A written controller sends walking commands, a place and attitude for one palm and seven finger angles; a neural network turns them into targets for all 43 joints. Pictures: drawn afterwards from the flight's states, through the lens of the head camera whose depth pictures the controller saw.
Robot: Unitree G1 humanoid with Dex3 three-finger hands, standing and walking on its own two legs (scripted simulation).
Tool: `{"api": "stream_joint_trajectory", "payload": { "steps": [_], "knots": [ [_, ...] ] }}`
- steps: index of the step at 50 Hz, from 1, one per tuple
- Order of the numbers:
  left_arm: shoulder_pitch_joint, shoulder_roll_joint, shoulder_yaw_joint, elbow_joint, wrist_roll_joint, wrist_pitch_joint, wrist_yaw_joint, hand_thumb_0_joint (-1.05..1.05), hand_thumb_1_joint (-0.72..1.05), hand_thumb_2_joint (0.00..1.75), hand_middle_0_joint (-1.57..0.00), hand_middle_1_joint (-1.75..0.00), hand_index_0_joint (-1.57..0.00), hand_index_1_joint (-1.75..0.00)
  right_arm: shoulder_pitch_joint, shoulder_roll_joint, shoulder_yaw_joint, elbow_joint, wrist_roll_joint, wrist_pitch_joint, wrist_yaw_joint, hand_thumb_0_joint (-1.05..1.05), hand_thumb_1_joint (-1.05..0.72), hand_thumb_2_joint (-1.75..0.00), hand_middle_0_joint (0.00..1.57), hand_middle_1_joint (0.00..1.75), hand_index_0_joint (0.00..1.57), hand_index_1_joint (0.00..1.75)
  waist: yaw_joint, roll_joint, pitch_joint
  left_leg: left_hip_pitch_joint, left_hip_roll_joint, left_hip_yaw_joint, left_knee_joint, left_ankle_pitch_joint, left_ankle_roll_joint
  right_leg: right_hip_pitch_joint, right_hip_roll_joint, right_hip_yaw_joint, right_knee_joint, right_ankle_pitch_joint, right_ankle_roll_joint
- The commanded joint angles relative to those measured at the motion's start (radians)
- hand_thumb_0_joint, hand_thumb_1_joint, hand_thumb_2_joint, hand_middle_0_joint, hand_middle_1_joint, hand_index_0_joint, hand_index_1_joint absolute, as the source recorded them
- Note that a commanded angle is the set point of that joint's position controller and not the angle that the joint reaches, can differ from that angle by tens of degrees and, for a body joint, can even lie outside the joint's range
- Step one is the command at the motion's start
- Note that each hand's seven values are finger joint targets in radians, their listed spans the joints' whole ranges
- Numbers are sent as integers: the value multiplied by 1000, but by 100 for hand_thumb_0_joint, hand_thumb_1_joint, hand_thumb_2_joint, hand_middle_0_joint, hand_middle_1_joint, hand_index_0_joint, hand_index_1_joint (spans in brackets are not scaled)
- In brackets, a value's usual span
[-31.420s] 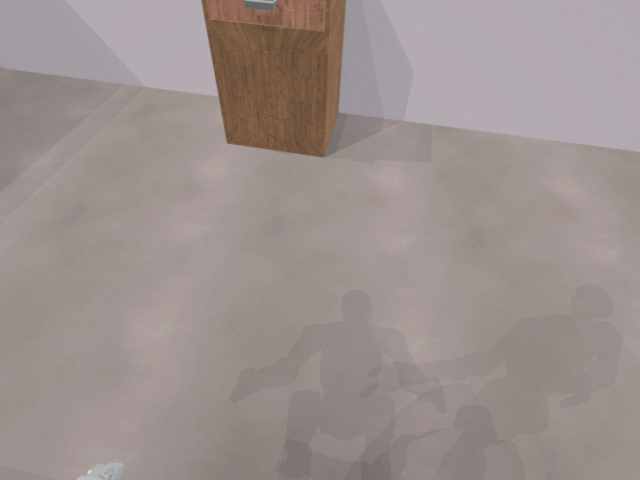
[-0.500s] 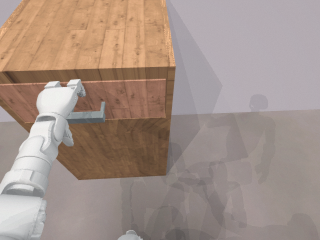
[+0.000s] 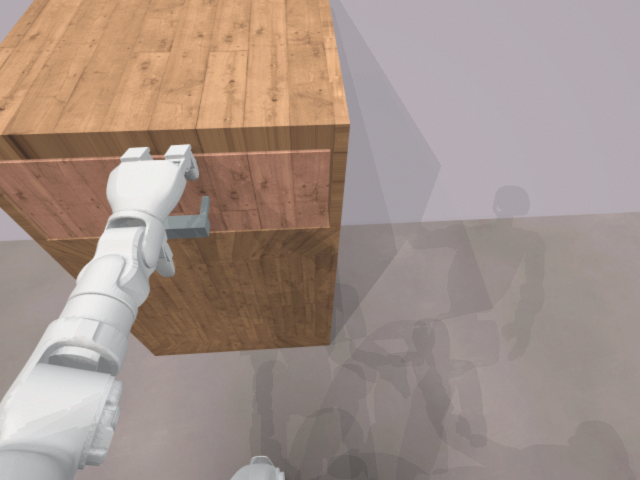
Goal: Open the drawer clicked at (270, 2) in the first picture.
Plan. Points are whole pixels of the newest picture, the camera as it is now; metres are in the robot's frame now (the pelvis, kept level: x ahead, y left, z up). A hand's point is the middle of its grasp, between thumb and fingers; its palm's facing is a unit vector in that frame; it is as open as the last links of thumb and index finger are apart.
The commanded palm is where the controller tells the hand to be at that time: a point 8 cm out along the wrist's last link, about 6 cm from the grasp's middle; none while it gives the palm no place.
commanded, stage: re-aim the fingers above the handle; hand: left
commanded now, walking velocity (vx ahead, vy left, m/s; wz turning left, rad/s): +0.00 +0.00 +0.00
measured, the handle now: (172, 215) +0.50 +0.23 -0.01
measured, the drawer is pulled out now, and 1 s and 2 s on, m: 0.00 0.00 0.00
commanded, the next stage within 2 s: lower the fingers behind the handle in 0.82 s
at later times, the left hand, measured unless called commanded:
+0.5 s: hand (151, 222) +0.44 +0.23 +0.05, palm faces -0.01 -0.04 -1.00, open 13.8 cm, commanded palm +0.42 +0.23 +0.11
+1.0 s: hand (138, 222) +0.44 +0.24 +0.05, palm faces -0.01 -0.04 -1.00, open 13.8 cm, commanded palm +0.42 +0.24 +0.10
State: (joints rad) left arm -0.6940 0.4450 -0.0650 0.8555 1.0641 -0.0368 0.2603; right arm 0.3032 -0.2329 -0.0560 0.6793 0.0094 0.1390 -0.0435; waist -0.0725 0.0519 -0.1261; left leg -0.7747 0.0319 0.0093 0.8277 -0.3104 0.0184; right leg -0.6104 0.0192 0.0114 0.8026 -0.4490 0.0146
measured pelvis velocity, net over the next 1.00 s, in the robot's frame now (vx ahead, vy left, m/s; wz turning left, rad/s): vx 0.01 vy -0.01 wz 0.00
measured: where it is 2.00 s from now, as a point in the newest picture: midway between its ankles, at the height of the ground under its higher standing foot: outside the picture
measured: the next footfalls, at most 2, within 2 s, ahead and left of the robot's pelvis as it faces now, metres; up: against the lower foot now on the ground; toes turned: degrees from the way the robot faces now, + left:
none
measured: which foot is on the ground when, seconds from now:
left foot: down 0.00-1.00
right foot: down 0.00-1.00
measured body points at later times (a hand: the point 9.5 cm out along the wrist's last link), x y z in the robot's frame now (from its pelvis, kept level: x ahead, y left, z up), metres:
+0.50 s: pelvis +0.01 -0.01 +0.00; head +0.07 -0.02 +0.45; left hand +0.43 +0.23 +0.11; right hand +0.06 -0.29 -0.13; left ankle +0.05 +0.11 -0.70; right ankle -0.04 -0.14 -0.70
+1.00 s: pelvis +0.01 -0.01 +0.00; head +0.07 -0.02 +0.45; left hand +0.43 +0.24 +0.11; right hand +0.08 -0.28 -0.13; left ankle +0.05 +0.11 -0.70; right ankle -0.04 -0.14 -0.70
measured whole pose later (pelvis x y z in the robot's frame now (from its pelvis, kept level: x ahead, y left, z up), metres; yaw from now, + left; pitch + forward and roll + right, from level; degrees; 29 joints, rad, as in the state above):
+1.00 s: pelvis +0.01 -0.01 +0.00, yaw +0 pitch +14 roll -2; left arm -0.58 0.49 -0.01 0.80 1.04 -0.05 0.24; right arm 0.29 -0.24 -0.06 0.67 0.02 0.16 -0.04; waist -0.05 0.06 -0.14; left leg -0.73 0.04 0.01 0.81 -0.32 0.01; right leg -0.56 0.03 0.01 0.78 -0.46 0.00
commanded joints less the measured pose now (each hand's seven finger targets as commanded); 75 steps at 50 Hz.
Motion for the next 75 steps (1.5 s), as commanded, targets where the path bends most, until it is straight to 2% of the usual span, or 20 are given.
{"api": "stream_joint_trajectory", "payload": {
  "steps": [1,4,5,9,17,23,27,31,37,40,44,45,50,51,54,59,64,66,69,75],
  "knots": [
    [-374,317,150,-121,5,50,67,0,-50,30,-30,-120,-30,-120,75,-159,-53,-82,-3,-19,-6,0,-90,-90,20,30,20,30,29,38,-386,418,-33,11,-76,263,18,-18,66,-53,-107,288,-56],
    [-394,324,143,-90,2,70,58,0,-50,30,-30,-120,-30,-120,76,-164,-48,-80,3,-15,-13,0,-90,-90,20,30,20,30,9,-46,-342,361,-35,19,-90,221,25,16,59,-45,-130,286,-44],
    [-424,359,153,-105,10,66,57,0,-50,30,-30,-120,-30,-120,74,-166,-45,-81,8,-13,-17,0,-90,-90,20,30,20,30,12,-29,-355,363,-34,23,-95,211,27,14,58,-36,-133,282,-39],
    [-378,295,112,-142,-15,43,25,0,-50,30,-30,-120,-30,-120,77,-161,-53,-86,6,-19,-20,0,-90,-90,20,30,20,30,4,-11,-375,399,-36,28,-90,244,29,43,57,-34,-139,329,-43],
    [-314,267,98,-243,-33,-39,2,0,-50,30,-30,-120,-30,-120,67,-158,-62,-79,10,-26,-19,0,-90,-90,20,30,20,30,5,-2,-335,416,-43,33,-86,251,35,28,57,-24,-152,359,-39],
    [-326,312,138,-228,-20,-24,43,0,-50,30,-30,-120,-30,-120,60,-163,-66,-69,8,-26,-15,0,-90,-90,20,30,20,30,7,2,-313,402,-45,25,-80,241,30,13,58,-29,-141,333,-44],
    [-357,315,131,-251,-20,-10,45,0,-50,30,-30,-120,-30,-120,51,-162,-63,-70,10,-26,-16,0,-90,-90,20,30,20,30,8,19,-371,430,-47,30,-77,267,32,33,55,-25,-138,369,-40],
    [-323,277,101,-201,-32,4,18,0,-50,30,-30,-120,-30,-120,46,-165,-63,-72,6,-24,-17,0,-90,-90,20,30,20,30,-5,-9,-325,423,-46,31,-72,282,32,32,54,-30,-140,402,-41],
    [-301,238,80,-289,-36,-25,-11,0,-50,30,-30,-120,-30,-120,35,-156,-62,-92,5,-14,-9,0,-90,-90,20,30,20,30,12,19,-364,463,-47,26,-70,336,29,30,58,-35,-128,427,-44],
    [-286,300,137,-260,-30,-25,-2,0,-50,30,-30,-120,-30,-120,33,-159,-59,-90,6,-9,-10,0,-90,-90,20,30,20,30,20,-25,-347,426,-47,28,-72,319,31,50,55,-31,-129,430,-40],
    [-286,350,183,-276,-28,-25,19,0,-50,30,-30,-120,-30,-120,31,-160,-59,-94,0,-8,-11,0,-90,-90,20,30,20,30,38,13,-368,414,-51,30,-67,334,28,81,54,-30,-117,444,-47],
    [-288,349,179,-280,-16,-25,24,0,-50,30,-30,-120,-30,-120,31,-154,-59,-94,4,-6,-11,0,-90,-90,20,30,20,30,35,11,-397,428,-51,31,-62,344,29,73,56,-28,-114,453,-43],
    [-258,284,122,-215,-28,-20,5,0,-50,30,-30,-120,-30,-120,40,-162,-61,-87,7,-7,-10,0,-90,-90,20,30,20,30,9,-28,-328,411,-44,26,-68,286,28,16,59,-35,-128,387,-40],
    [-263,236,79,-205,-37,-19,-2,0,-50,30,-30,-120,-30,-120,46,-163,-64,-84,3,-9,-10,0,-90,-90,20,30,20,30,-5,-20,-304,413,-44,24,-66,272,30,-1,58,-39,-131,370,-43],
    [-320,265,98,-281,-38,-57,-11,0,-50,30,-30,-120,-30,-120,57,-163,-70,-83,-3,-13,-15,0,-90,-90,20,30,20,30,-1,22,-359,447,-41,18,-55,296,29,-7,59,-36,-118,365,-49],
    [-285,231,110,-296,-29,-83,35,0,-50,30,-30,-120,-30,-120,65,-154,-78,-76,-12,-15,-5,0,-90,-90,20,30,20,30,11,40,-372,459,-34,-1,-29,345,20,-70,69,-53,-79,347,-58],
    [-269,292,175,-220,7,-22,113,0,-50,30,-30,-120,-30,-120,63,-160,-74,-70,-13,-11,7,0,-90,-90,20,30,20,30,31,18,-376,390,-33,1,-27,301,16,-69,70,-57,-61,317,-59],
    [-302,245,124,-208,18,6,128,0,-50,30,-30,-120,-30,-120,64,-156,-73,-72,-12,-11,10,0,-90,-90,20,30,20,30,16,39,-382,392,-34,6,-26,275,17,-83,71,-55,-64,301,-56],
    [-328,261,128,-169,14,36,123,0,-50,30,-30,-120,-30,-120,66,-161,-68,-71,-11,-13,2,0,-90,-90,20,30,20,30,2,7,-372,378,-32,3,-34,240,20,-77,70,-54,-75,276,-54],
    [-369,214,69,-148,13,0,84,0,-50,30,-30,-120,-30,-120,79,-154,-64,-66,-9,-29,-14,0,-90,-90,20,30,20,30,-20,15,-367,387,-28,0,-30,181,24,-134,68,-45,-83,223,-47]
  ]
}}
